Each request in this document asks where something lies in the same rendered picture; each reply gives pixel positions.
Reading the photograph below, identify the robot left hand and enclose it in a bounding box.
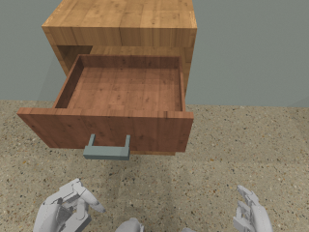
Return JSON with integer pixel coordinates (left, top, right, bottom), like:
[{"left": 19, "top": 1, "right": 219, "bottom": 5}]
[{"left": 33, "top": 178, "right": 106, "bottom": 232}]

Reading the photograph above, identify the robot right hand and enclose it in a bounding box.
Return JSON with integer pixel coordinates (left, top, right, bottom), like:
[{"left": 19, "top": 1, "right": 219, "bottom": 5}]
[{"left": 233, "top": 185, "right": 273, "bottom": 232}]

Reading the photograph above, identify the drawer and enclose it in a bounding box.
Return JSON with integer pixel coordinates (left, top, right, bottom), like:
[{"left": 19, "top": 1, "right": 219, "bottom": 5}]
[{"left": 16, "top": 54, "right": 194, "bottom": 153}]

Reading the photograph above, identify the cabinet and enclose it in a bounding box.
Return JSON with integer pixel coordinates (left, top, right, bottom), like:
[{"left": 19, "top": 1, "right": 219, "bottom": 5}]
[{"left": 42, "top": 0, "right": 198, "bottom": 156}]

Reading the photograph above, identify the robot left thigh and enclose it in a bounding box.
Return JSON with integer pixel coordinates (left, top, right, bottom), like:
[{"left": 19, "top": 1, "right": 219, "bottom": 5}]
[{"left": 115, "top": 220, "right": 145, "bottom": 232}]

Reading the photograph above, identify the handle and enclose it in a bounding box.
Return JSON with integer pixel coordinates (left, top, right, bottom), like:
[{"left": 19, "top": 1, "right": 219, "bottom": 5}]
[{"left": 83, "top": 133, "right": 130, "bottom": 160}]

